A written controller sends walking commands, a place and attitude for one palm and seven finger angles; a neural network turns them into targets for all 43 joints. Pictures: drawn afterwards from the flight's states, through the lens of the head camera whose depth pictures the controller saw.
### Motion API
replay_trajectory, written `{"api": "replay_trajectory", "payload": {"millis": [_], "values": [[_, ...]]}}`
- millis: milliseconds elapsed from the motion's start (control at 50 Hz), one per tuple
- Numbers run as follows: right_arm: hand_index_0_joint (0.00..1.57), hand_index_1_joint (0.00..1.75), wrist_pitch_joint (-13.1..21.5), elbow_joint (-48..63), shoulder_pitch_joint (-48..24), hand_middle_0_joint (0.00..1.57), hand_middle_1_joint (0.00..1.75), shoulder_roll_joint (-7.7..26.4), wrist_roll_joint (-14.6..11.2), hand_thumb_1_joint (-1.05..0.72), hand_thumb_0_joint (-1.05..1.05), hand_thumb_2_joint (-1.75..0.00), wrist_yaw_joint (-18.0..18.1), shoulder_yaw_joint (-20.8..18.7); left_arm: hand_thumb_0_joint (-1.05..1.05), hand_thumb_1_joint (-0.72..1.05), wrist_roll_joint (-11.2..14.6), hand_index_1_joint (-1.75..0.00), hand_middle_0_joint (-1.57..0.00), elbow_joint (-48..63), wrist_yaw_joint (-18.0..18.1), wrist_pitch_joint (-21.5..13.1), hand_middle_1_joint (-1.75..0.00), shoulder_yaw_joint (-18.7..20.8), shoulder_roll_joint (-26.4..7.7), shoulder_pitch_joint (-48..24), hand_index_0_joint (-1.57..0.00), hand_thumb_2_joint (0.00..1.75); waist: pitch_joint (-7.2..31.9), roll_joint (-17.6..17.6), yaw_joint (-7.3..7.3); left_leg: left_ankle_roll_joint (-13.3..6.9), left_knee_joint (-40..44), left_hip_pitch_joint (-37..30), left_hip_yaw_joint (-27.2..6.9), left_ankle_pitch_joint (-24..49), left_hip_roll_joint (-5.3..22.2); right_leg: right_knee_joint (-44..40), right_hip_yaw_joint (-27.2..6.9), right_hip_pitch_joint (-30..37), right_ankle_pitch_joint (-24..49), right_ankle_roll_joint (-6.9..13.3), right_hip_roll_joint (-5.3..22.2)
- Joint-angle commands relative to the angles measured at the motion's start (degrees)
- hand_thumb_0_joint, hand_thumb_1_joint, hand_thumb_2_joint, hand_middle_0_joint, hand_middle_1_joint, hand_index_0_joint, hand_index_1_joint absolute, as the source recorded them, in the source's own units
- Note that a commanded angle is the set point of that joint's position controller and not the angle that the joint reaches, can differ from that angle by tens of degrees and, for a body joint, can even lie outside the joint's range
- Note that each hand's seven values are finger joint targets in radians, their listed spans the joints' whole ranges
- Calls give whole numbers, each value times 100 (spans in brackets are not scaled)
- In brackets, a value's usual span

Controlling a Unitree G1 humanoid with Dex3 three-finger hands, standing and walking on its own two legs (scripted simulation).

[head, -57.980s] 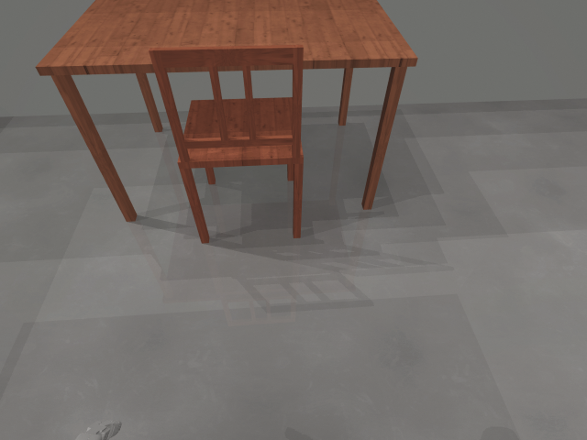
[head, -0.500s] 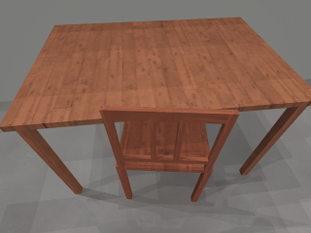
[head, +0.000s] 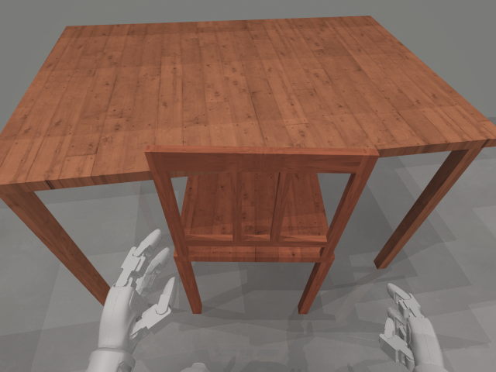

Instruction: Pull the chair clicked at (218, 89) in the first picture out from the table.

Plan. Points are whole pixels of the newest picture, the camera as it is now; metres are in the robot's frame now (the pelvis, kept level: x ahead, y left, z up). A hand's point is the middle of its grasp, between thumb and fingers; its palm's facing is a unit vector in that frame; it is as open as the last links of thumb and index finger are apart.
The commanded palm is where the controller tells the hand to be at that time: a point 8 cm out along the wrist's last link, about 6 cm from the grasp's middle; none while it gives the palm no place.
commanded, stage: raise the hand toward the chair's back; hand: left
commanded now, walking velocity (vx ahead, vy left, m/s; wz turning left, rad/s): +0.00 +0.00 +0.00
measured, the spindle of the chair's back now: (236, 207) +0.46 +0.04 -0.05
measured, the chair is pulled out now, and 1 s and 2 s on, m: -0.05 -0.05 -0.05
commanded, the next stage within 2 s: aim the fingers beside a spindle in 1.76 s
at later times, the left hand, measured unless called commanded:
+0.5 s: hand (141, 330) +0.20 +0.17 -0.01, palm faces -0.03 -1.00 +0.01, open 12.9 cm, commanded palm +0.17 +0.24 +0.00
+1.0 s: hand (98, 306) +0.22 +0.23 +0.02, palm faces +0.09 -0.99 -0.06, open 16.6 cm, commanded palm +0.19 +0.28 +0.02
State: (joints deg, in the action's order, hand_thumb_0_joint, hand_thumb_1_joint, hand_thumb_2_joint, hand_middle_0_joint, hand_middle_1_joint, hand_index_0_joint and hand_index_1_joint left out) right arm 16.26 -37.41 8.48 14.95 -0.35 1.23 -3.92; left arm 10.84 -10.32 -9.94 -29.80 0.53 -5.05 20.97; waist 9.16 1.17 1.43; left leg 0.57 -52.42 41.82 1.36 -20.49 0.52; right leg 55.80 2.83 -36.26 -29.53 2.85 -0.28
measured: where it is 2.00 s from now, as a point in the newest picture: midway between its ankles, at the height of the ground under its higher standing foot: outside the picture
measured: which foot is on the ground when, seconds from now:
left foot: down 0.00-1.00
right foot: down 0.00-1.00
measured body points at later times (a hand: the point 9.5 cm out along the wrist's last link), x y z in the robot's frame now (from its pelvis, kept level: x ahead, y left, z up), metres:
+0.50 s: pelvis -0.02 +0.02 -0.04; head +0.05 +0.01 +0.40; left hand +0.19 +0.22 -0.01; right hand +0.15 -0.20 -0.14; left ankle +0.05 +0.13 -0.68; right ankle -0.02 -0.09 -0.68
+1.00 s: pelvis -0.01 +0.04 -0.03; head +0.05 +0.05 +0.41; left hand +0.21 +0.28 +0.03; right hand +0.20 -0.19 -0.09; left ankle +0.05 +0.13 -0.68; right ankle -0.02 -0.08 -0.68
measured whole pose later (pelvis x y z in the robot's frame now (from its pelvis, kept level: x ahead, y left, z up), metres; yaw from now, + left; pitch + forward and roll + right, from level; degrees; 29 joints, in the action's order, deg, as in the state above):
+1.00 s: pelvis -0.01 +0.04 -0.03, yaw +0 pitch +15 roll -4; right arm 9.5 -29.4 10.7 12.5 -1.5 2.8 0.7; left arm 13.4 0.6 -8.7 -25.3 8.6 -13.3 21.8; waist 8.8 -2.2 0.3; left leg -2.1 -65.4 54.9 -1.2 -25.2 0.8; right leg 63.1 5.3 -45.5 -32.2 0.6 -0.7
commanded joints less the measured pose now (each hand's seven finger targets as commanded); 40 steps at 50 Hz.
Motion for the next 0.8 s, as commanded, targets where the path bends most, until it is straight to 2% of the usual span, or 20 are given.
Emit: {"api": "replay_trajectory", "payload": {"millis": [0, 20, 60, 80, 100, 120, 180, 220, 280, 300, 320, 360, 400, 440, 500, 560, 620, 680, 720, 780], "values": [[20, 30, -192, 1419, -655, 20, 30, 410, -3, -90, 0, -90, -109, -225, 0, 48, 9, -23, -16, 866, -278, -638, -23, 1305, -1256, 1692, -16, 72, 839, -620, -805, -70, -364, 63, 141, 835, -278, -83, -319, 72, 2095, -103, 167], [20, 30, -281, 1740, -781, 20, 30, 376, -4, -90, 0, -90, -117, -172, 0, 46, 15, -23, -16, 1509, -195, -552, -23, 880, -968, 1394, -16, 71, 961, -800, -682, -123, -415, -53, 161, 803, -264, -2, -294, -115, 1884, -68, 123], [20, 30, -416, 1850, -631, 20, 30, 292, -13, -90, 0, -90, -93, -166, 0, 41, 14, -22, -15, 2164, 53, -503, -22, 817, -880, 1006, -15, 69, 1090, -839, -494, -197, -608, -140, 46, 825, -175, 62, -328, -429, 1836, -81, 69], [20, 30, -449, 1834, -476, 20, 30, 277, 0, -90, 0, -90, -71, -170, 0, 39, 16, -22, -15, 2553, 140, -580, -22, 801, -909, 792, -15, 68, 1207, -940, -364, -226, -713, -225, -22, 896, -114, 94, -319, -606, 1851, -91, 37], [20, 30, -473, 1792, -325, 20, 30, 277, 17, -90, 0, -90, -41, -166, 0, 36, 20, -22, -15, 2962, 226, -683, -22, 810, -983, 557, -15, 67, 1237, -829, -222, -249, -788, -227, -119, 872, -46, 122, -276, -815, 1732, -114, -21], [20, 30, -483, 1808, -276, 20, 30, 261, 44, -90, 0, -90, 0, -133, 0, 34, 60, -21, -14, 3256, 230, -805, -21, 625, -880, 438, -14, 66, 1247, -888, -118, -274, -876, -210, -176, 847, -21, 100, -283, -936, 1623, -117, -30], [20, 30, -342, 1611, -109, 20, 30, 355, 35, -90, 0, -90, 108, -22, 0, 27, 141, -20, -14, 3369, -70, -1090, -20, 161, -765, -158, -14, 63, 994, -652, 274, -316, -1180, 45, -354, 590, 50, 95, -312, -1479, 1235, -140, -86], [20, 30, -259, 1514, -76, 20, 30, 441, -7, -90, 0, -90, 174, 32, 0, 22, 218, -19, -13, 2780, -392, -955, -19, 41, -739, -201, -13, 61, 652, -198, 439, -322, -1335, 436, -434, 202, 70, -9, -356, -1670, 806, -175, -101], [20, 30, -266, 1574, -126, 20, 30, 529, -125, -90, 0, -90, 279, 59, 0, 15, 307, -18, -13, 2077, -807, -298, -18, 125, -814, 245, -13, 58, 699, 187, 284, -304, -1261, 799, -434, -273, 47, -221, -451, -1502, 60, -214, -81], [20, 30, -302, 1598, -226, 20, 30, 521, -189, -90, 0, -90, 290, 54, 0, 13, 307, -18, -12, 1681, -841, 47, -18, 341, -940, 561, -12, 57, 729, 82, 101, -293, -1161, 768, -407, -294, 17, -300, -484, -1364, -58, -205, -74], [20, 30, -343, 1703, -213, 20, 30, 530, -222, -90, 0, -90, 295, 84, 0, 11, 371, -18, -12, 1884, -844, 300, -18, 399, -983, 557, -12, 56, 996, 64, 23, -299, -1050, 687, -399, -280, -22, -335, -466, -1140, -112, -221, -27], [20, 30, -451, 1856, -320, 20, 30, 458, -262, -90, 0, -90, 339, 66, 0, 6, 434, -17, -12, 2186, -653, 750, -17, 837, -1237, 718, -12, 54, 1393, 70, -239, -301, -850, 463, -352, -116, -55, -384, -493, -705, -6, -242, 22], [20, 30, -538, 1853, -414, 20, 30, 315, -241, -90, 0, -90, 355, 58, 0, 1, 448, -16, -11, 2376, -217, 966, -16, 1311, -1427, 886, -11, 52, 1520, 4, -438, -282, -687, 287, -360, 113, -16, -311, -353, -513, 265, -234, -18], [20, 30, -552, 1829, -228, 20, 30, 183, -211, -90, 0, -90, 337, 59, 0, -3, 464, -15, -11, 3001, 215, 794, -15, 1303, -1267, 803, -11, 50, 1647, -105, -446, -283, -558, -16, -352, 502, 24, -172, -129, -457, 798, -203, -50], [20, 30, -514, 1594, -157, 20, 30, 175, -123, -90, 0, -90, 295, 61, 0, -10, 266, -14, -10, 3048, 624, 296, -14, 1116, -1155, 602, -10, 47, 1203, -257, -294, -258, -488, 7, -390, 500, 90, -40, 101, -964, 689, -153, -128], [20, 30, -408, 1418, -57, 20, 30, 345, -69, -90, 0, -90, 235, 74, 0, -17, 108, -13, -9, 2580, 511, -163, -13, 651, -991, 287, -9, 44, 690, -275, 58, -244, -620, 279, -453, -20, 94, -27, 75, -1532, 126, -155, -110], [20, 30, -333, 1426, 1, 20, 30, 525, -127, -90, 0, -90, 239, 57, 0, -24, 146, -12, -9, 1962, 82, -168, -12, 431, -949, 350, -9, 41, 552, -131, 167, -250, -613, 459, -465, -445, 69, -172, -18, -1605, -238, -168, -72], [20, 30, -318, 1573, 62, 20, 30, 631, -204, -90, 0, -90, 302, 25, 0, -31, 320, -11, -8, 2102, -190, 65, -11, 760, -1324, 372, -8, 38, 990, -238, -8, -257, -425, 206, -434, -404, 43, -323, -76, -1193, -198, -163, -55], [20, 30, -322, 1625, 61, 20, 30, 611, -212, -90, 0, -90, 324, 29, 0, -36, 387, -10, -7, 2562, -112, 175, -10, 1030, -1529, 304, -7, 36, 1330, -611, -136, -247, -264, -194, -449, -124, 46, -255, 41, -966, 146, -137, -76], [20, 30, -348, 1620, 60, 20, 30, 500, -176, -90, 0, -90, 329, 41, 0, -43, 463, -9, -7, 2972, 220, 164, -9, 1325, -1607, 222, -7, 33, 1423, -667, -213, -221, -164, -492, -478, 272, 76, -204, 169, -849, 506, -123, -107]]}}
